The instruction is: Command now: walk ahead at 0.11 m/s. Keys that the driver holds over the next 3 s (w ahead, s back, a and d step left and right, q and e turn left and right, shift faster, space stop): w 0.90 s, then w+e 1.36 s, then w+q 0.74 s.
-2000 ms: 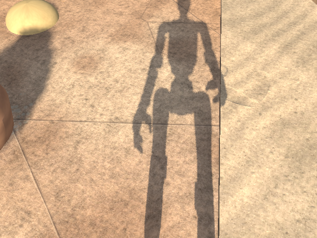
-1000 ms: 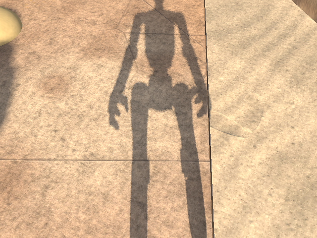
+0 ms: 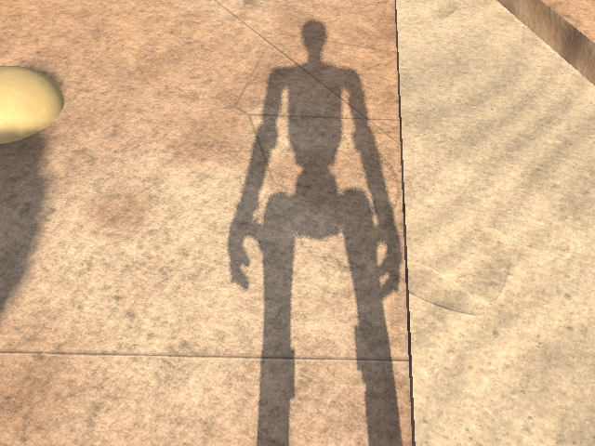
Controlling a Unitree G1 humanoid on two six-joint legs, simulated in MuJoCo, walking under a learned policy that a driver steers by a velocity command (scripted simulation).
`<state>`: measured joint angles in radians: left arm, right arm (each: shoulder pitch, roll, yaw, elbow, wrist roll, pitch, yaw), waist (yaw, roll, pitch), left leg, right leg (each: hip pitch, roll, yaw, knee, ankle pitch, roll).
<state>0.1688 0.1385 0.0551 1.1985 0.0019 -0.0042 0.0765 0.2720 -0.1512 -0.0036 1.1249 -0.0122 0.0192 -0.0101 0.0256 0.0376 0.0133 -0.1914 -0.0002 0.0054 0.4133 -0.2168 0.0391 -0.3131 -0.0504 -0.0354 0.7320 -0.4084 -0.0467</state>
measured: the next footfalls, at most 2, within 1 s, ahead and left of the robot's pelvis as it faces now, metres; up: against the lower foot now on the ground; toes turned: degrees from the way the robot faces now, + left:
right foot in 0.28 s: +0.11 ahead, -0.19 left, +0.04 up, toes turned -4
left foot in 0.82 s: +0.45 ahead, +0.07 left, +0.00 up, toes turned +2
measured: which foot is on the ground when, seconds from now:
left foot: down 0.00-0.30, up 0.32-0.80, down 0.82-1.00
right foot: down 0.00-0.02, up 0.04-0.26, down 0.28-0.82, up 0.84-1.00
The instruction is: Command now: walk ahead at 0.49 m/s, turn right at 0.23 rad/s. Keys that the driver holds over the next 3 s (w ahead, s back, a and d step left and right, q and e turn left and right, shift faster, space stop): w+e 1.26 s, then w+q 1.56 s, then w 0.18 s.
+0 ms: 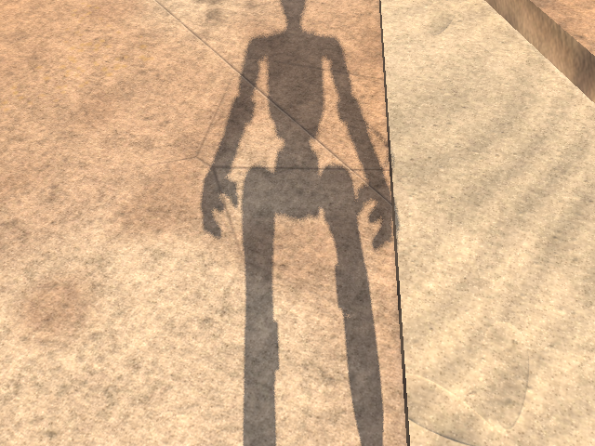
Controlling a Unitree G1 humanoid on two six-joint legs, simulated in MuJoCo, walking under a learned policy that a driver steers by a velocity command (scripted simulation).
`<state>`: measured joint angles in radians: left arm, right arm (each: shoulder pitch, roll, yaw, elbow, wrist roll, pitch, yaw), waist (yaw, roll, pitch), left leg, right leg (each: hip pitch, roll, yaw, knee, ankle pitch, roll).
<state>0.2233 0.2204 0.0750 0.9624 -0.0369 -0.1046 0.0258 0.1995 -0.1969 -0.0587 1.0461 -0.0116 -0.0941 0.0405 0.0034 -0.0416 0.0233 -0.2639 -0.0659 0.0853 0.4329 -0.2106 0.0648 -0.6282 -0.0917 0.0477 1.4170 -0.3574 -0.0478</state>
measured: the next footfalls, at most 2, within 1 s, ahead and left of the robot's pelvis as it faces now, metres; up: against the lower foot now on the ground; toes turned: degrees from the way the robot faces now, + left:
right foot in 0.32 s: +0.37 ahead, -0.19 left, +0.04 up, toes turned -12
left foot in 0.74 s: +0.57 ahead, +0.03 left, +0.00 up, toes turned -26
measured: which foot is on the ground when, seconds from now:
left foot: down 0.00-0.38, up 0.40-0.72, down 0.74-1.00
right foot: up 0.00-0.30, down 0.32-0.72, up 0.74-1.00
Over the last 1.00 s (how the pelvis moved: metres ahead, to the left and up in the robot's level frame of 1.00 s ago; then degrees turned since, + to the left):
0.40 -0.02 -0.01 -1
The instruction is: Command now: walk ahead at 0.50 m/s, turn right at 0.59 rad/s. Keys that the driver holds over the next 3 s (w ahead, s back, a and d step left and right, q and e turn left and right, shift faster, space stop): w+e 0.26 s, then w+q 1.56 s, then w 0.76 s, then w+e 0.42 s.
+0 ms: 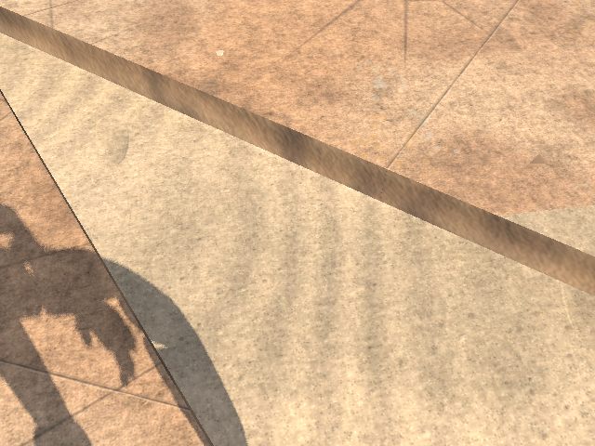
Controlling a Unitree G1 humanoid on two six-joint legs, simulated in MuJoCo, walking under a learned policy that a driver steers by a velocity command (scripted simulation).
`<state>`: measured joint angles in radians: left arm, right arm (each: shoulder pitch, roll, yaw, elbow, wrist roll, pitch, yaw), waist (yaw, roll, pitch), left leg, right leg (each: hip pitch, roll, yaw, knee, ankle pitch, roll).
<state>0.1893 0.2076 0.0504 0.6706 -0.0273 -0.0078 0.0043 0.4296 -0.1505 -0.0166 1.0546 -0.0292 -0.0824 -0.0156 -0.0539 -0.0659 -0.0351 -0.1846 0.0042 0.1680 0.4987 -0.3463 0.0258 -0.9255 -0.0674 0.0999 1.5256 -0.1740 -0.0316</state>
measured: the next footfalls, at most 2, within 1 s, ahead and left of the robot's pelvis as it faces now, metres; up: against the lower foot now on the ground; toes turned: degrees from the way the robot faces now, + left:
right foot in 0.26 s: +0.29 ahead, -0.16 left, +0.04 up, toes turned -13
left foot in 0.82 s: +0.65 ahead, +0.00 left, +0.04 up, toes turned +3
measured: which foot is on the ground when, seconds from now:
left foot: down 0.00-0.28, up 0.30-0.80, down 0.82-1.00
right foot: up 0.00-0.24, down 0.26-0.84, up 0.86-1.00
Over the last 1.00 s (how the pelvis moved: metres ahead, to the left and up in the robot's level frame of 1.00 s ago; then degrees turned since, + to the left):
0.52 -0.06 0.00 -35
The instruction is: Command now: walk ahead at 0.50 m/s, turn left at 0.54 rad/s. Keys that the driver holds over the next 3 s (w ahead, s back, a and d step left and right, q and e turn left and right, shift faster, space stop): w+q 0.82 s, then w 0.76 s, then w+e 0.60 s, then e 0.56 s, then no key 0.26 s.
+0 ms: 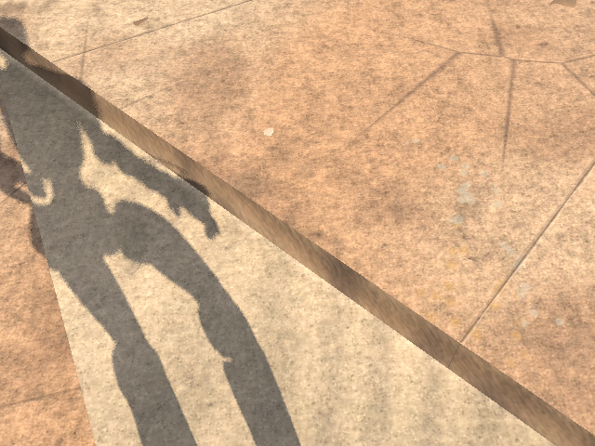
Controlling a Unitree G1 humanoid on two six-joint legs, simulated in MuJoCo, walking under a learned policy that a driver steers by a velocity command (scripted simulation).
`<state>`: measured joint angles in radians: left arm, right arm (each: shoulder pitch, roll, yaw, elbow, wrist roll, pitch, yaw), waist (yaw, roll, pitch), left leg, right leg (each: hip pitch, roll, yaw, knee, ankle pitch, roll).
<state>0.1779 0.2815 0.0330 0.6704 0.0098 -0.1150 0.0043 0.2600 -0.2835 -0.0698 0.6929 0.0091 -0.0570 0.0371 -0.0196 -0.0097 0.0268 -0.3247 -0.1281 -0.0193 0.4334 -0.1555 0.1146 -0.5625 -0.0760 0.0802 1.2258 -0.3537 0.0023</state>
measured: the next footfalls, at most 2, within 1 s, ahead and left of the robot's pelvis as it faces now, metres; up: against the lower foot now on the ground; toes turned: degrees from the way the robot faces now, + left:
right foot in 0.28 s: +0.34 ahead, -0.15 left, +0.00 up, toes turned +14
left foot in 0.80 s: +0.51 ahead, +0.20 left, +0.00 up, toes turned +31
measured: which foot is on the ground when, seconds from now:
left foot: down 0.00-0.28, up 0.30-0.78, down 0.80-1.00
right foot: up 0.00-0.26, down 0.28-0.82, up 0.84-1.00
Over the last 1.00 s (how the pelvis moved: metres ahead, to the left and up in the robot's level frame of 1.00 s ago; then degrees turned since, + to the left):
0.58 -0.06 0.04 7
